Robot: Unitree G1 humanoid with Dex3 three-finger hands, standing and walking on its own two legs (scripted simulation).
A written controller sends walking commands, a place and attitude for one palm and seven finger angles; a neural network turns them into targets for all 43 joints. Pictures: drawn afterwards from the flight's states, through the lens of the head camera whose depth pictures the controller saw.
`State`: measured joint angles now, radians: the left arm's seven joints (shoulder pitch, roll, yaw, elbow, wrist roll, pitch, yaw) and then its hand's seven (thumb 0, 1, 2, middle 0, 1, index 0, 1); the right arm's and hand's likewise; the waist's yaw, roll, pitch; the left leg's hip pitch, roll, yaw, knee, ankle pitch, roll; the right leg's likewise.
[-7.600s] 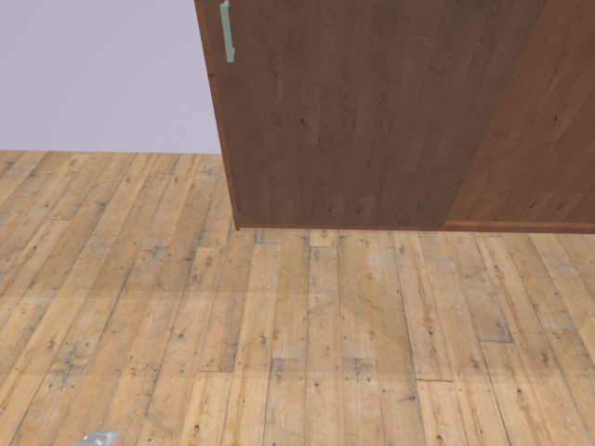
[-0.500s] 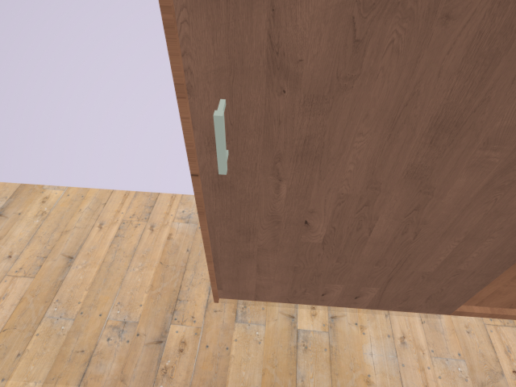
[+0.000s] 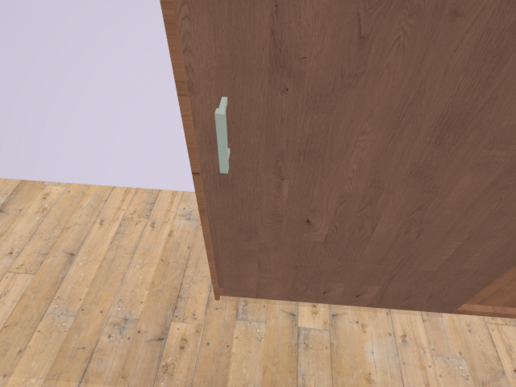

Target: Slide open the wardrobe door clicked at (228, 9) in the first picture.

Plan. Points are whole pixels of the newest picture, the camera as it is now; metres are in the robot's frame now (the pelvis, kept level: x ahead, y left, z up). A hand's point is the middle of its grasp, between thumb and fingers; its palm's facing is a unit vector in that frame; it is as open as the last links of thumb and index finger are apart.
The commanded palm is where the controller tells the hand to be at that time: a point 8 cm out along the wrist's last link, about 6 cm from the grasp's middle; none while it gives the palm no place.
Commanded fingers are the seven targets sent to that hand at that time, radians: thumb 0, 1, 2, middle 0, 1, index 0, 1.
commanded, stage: raise the hand with hooked fingers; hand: left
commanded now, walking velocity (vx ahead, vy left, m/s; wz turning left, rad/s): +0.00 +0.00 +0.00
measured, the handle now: (224, 136) +0.53 +0.10 +0.10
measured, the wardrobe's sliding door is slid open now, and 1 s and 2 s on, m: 0.00 0.00 0.00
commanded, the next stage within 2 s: none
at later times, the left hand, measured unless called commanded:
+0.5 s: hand (117, 362) +0.16 +0.21 -0.02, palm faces +0.10 -0.99 -0.05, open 9.3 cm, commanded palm +0.15 +0.26 -0.01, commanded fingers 0.00 0.25 0.62 -0.25 -0.72 -0.25 -0.72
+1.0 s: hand (103, 304) +0.22 +0.24 +0.04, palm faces +0.01 -1.00 -0.05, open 12.3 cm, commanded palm +0.19 +0.29 +0.05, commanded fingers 0.00 -0.34 0.37 -0.29 -1.10 -0.29 -1.10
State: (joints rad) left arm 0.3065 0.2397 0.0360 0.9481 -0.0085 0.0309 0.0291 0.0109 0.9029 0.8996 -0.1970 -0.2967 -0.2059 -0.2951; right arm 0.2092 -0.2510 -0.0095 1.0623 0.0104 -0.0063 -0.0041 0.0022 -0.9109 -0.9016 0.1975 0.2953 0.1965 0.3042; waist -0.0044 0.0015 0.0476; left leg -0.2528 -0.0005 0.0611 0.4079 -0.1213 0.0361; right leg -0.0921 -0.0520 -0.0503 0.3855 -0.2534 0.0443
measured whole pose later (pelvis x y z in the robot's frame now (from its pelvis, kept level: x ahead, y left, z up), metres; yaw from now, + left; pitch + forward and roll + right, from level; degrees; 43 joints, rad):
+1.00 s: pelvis +0.00 -0.02 -0.04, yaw +0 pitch +7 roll -3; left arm 0.28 0.36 0.38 0.08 -0.40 -0.25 -0.46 0.01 -0.12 0.47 -0.27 -0.95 -0.28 -0.95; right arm 0.28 -0.27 0.01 0.58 0.06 -0.26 -0.09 0.01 -0.91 -0.90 0.20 0.30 0.20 0.30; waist 0.02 0.03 -0.08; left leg -0.66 0.05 0.01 0.87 -0.33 0.01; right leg -0.48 -0.01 -0.07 0.83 -0.47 0.01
